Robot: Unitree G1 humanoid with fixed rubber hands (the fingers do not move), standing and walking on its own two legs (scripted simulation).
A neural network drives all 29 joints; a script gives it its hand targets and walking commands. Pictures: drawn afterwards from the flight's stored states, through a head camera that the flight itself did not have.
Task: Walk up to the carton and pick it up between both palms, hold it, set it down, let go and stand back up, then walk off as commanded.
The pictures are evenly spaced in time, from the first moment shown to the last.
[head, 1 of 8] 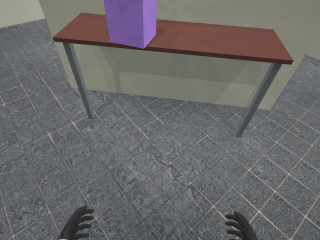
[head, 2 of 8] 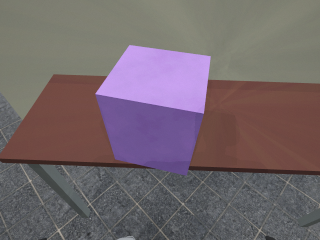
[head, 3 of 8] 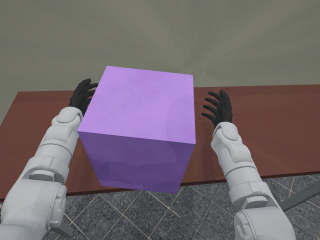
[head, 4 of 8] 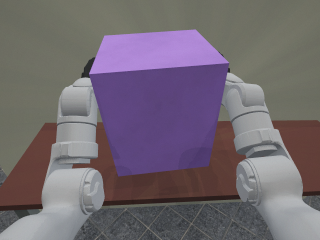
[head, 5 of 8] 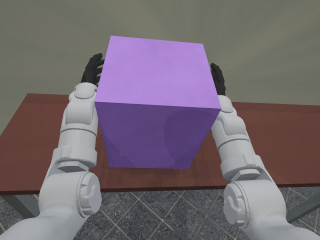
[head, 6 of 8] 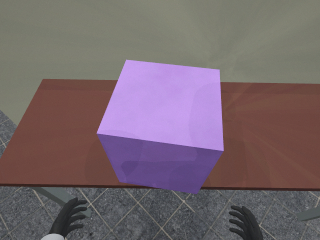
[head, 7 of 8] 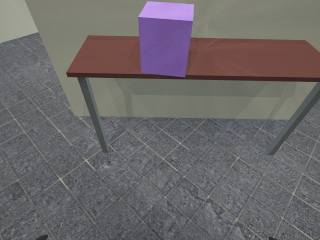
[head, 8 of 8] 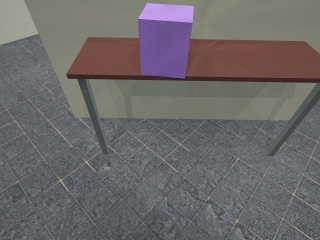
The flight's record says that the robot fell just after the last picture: no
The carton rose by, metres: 0.21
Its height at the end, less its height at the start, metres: +0.00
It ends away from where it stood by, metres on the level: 0.01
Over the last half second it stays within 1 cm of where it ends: yes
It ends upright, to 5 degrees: yes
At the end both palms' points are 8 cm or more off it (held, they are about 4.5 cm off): yes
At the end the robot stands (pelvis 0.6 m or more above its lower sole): yes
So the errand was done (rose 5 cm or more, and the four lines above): yes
